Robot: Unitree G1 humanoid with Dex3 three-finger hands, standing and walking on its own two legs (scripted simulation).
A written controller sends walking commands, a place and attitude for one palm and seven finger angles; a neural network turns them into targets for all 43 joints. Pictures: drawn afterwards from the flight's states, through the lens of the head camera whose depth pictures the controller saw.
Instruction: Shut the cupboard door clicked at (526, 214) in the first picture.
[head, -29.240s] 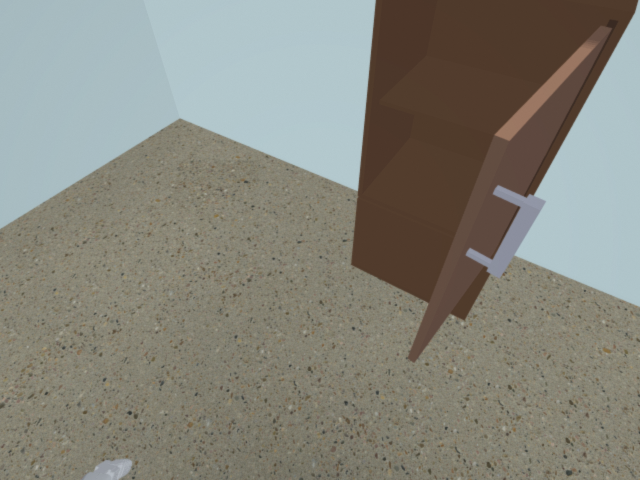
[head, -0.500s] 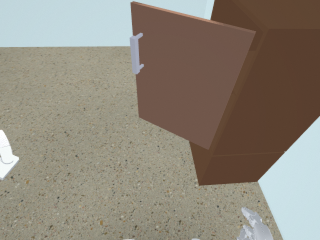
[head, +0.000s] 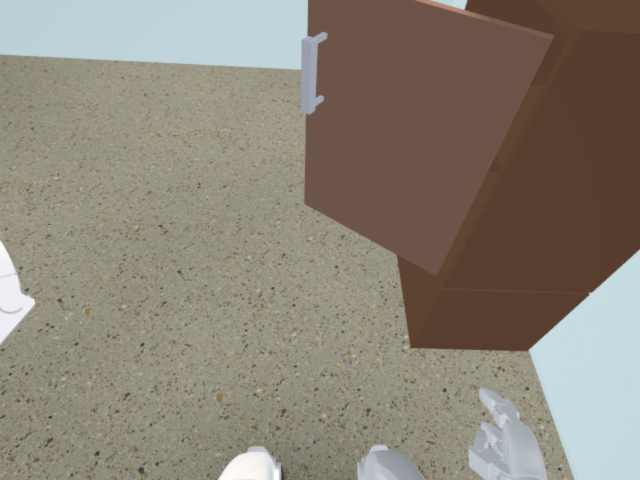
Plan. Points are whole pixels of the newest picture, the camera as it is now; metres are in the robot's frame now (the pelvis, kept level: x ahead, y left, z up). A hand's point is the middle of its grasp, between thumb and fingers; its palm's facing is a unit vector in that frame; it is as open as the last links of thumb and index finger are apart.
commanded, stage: step back with the hand held close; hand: left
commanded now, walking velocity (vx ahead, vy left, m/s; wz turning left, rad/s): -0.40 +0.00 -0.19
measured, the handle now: (314, 74) +0.84 +0.04 +0.08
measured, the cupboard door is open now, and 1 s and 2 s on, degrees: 55 55 55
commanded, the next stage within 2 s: stop stepping back and stand still in 0.22 s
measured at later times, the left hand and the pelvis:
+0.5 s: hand out of the picture +0.13 +0.26 +0.20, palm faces +0.25 -0.87 -0.43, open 7.5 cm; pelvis -0.11 +0.04 +0.03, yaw -10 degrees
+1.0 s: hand out of the picture +0.09 +0.26 +0.20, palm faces +0.26 -0.85 -0.46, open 7.5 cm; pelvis -0.17 +0.05 +0.02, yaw -12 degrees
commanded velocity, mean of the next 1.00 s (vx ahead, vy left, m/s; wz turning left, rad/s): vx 0.01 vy -0.03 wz -0.04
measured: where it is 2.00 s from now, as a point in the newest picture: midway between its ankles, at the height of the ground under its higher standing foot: outside the picture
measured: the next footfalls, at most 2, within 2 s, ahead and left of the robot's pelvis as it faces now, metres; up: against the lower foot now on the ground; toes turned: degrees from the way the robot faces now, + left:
right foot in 0.12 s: +0.01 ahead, -0.14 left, +0.00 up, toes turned +1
left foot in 0.32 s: -0.05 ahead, +0.15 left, +0.00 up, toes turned -9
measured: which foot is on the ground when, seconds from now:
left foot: down 0.00-0.12, up 0.14-0.30, down 0.32-1.00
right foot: up 0.00-0.10, down 0.12-0.30, up 0.32-0.58, down 0.60-1.00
